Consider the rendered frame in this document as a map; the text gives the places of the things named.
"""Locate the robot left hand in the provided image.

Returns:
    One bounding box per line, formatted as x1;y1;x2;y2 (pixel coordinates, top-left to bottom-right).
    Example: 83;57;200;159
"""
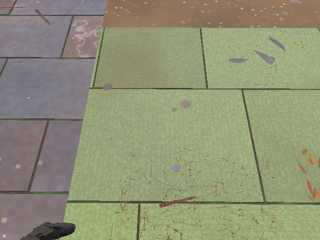
20;222;76;240

